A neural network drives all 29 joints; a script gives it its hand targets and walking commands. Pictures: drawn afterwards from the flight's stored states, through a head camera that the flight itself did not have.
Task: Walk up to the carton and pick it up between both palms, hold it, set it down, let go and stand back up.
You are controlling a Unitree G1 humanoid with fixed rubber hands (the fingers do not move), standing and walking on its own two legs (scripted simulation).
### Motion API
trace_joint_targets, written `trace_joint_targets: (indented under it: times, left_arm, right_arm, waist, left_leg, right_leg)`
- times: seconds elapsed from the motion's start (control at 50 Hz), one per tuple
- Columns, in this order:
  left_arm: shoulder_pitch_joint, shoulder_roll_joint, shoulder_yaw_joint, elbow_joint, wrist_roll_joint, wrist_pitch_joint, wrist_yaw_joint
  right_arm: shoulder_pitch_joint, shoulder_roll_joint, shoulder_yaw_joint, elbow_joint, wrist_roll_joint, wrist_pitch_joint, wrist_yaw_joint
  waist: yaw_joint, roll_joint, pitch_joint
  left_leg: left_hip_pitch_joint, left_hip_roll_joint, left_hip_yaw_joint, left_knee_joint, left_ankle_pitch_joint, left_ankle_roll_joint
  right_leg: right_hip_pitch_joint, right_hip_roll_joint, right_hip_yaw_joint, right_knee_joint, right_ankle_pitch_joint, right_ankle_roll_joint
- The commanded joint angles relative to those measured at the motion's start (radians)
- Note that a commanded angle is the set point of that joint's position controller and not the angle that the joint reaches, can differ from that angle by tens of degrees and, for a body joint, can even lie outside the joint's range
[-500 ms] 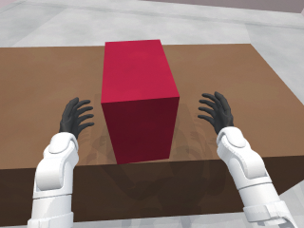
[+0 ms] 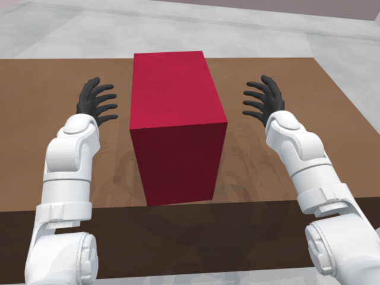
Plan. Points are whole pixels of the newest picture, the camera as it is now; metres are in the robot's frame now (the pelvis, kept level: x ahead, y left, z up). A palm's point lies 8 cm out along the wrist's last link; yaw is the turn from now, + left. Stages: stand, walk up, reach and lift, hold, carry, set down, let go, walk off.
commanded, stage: reach and lift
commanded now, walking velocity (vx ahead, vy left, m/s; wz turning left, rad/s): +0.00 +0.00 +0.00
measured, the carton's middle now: (174, 129) +0.47 +0.05 +0.07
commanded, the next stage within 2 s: none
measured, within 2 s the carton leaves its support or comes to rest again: neither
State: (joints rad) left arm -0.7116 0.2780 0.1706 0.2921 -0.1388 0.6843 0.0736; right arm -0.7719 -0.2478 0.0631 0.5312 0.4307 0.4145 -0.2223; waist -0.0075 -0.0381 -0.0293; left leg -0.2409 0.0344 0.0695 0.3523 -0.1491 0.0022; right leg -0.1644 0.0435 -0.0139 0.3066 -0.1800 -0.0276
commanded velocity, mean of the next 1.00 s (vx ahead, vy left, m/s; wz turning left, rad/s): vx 0.00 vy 0.00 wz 0.00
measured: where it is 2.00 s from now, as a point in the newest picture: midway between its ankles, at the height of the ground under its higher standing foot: outside the picture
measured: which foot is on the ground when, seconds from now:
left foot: down 0.00-1.00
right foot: down 0.00-1.00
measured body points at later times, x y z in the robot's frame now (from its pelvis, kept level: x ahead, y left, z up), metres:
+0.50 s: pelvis +0.00 +0.00 +0.00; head +0.02 +0.02 +0.45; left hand +0.46 +0.21 +0.23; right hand +0.48 -0.14 +0.23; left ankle +0.02 +0.11 -0.75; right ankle -0.02 -0.10 -0.75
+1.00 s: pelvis +0.00 -0.01 +0.00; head +0.03 +0.01 +0.45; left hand +0.47 +0.21 +0.16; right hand +0.48 -0.13 +0.16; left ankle +0.02 +0.11 -0.75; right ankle -0.02 -0.10 -0.75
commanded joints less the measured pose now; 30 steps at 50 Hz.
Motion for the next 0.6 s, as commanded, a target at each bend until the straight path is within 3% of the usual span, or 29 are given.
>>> trace_joint_targets:
  times: [0.0, 0.14, 0.22, 0.28, 0.36, 0.42, 0.52, 0.58]
  left_arm:
    - [-0.478, 0.134, -0.001, -0.138, -0.013, -0.045, 0.003]
    - [-0.604, 0.160, -0.021, 0.009, -0.028, -0.070, 0.005]
    - [-0.730, 0.193, -0.038, 0.070, -0.045, -0.097, 0.017]
    - [-0.775, 0.193, -0.054, 0.204, -0.046, -0.117, 0.019]
    - [-0.819, 0.205, -0.071, 0.256, -0.064, -0.156, 0.023]
    - [-0.895, 0.223, -0.075, 0.371, -0.058, -0.174, 0.013]
    - [-0.991, 0.225, -0.104, 0.453, -0.085, -0.243, 0.016]
    - [-0.997, 0.242, -0.106, 0.552, -0.082, -0.272, 0.013]
  right_arm:
    - [-0.457, -0.157, -0.065, -0.128, 0.000, -0.040, 0.008]
    - [-0.584, -0.184, -0.060, 0.027, 0.015, -0.048, 0.022]
    - [-0.700, -0.206, -0.064, 0.067, 0.021, -0.057, 0.034]
    - [-0.744, -0.209, -0.052, 0.205, 0.018, -0.058, 0.043]
    - [-0.800, -0.207, -0.030, 0.229, 0.036, -0.072, 0.048]
    - [-0.878, -0.207, -0.037, 0.312, 0.023, -0.068, 0.043]
    - [-0.948, -0.193, -0.051, 0.377, 0.006, -0.083, 0.034]
    - [-0.972, -0.179, -0.031, 0.402, 0.006, -0.094, 0.028]
  waist:
    - [-0.009, 0.091, -0.490]
    - [-0.016, 0.097, -0.515]
    - [-0.002, 0.096, -0.578]
    - [-0.006, 0.108, -0.548]
    - [0.004, 0.081, -0.619]
    - [0.001, 0.066, -0.579]
    - [-0.010, 0.090, -0.661]
    - [0.001, 0.067, -0.635]
  left_leg:
    - [0.345, -0.015, -0.055, 0.032, 0.299, -0.020]
    - [0.345, -0.014, -0.070, 0.046, 0.329, -0.029]
    - [0.355, -0.013, -0.069, 0.056, 0.322, -0.029]
    - [0.339, -0.009, -0.078, 0.059, 0.327, -0.031]
    - [0.337, -0.014, -0.080, 0.068, 0.368, -0.027]
    - [0.279, -0.015, -0.077, 0.048, 0.306, -0.021]
    - [0.274, -0.015, -0.074, 0.058, 0.319, -0.028]
    - [0.234, -0.019, -0.071, 0.055, 0.311, -0.019]
  right_leg:
    - [0.026, 0.000, 0.008, -0.007, 0.404, 0.068]
    - [0.012, -0.001, 0.006, -0.006, 0.428, 0.063]
    - [-0.013, 0.006, -0.011, -0.005, 0.405, 0.064]
    - [-0.034, 0.002, -0.007, -0.007, 0.404, 0.059]
    - [-0.006, 0.001, -0.002, 0.000, 0.463, 0.066]
    - [0.004, -0.004, -0.003, -0.003, 0.440, 0.072]
    - [0.002, -0.011, -0.005, 0.008, 0.466, 0.069]
    - [0.028, -0.010, -0.002, 0.010, 0.482, 0.074]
